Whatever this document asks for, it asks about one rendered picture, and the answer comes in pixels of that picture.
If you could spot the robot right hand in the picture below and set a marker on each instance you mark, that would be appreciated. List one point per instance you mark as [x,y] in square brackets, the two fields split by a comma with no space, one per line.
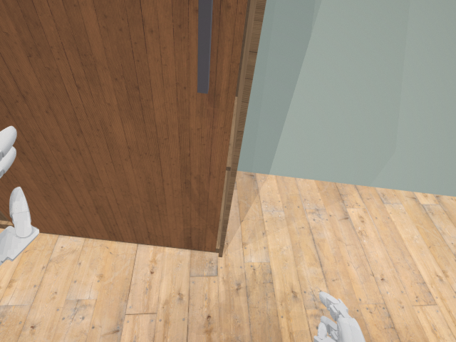
[346,329]

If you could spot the robot left hand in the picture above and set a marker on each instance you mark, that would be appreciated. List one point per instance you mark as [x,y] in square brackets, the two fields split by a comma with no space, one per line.
[13,240]

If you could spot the handle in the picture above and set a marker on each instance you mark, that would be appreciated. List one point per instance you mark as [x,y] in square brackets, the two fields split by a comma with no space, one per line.
[204,44]

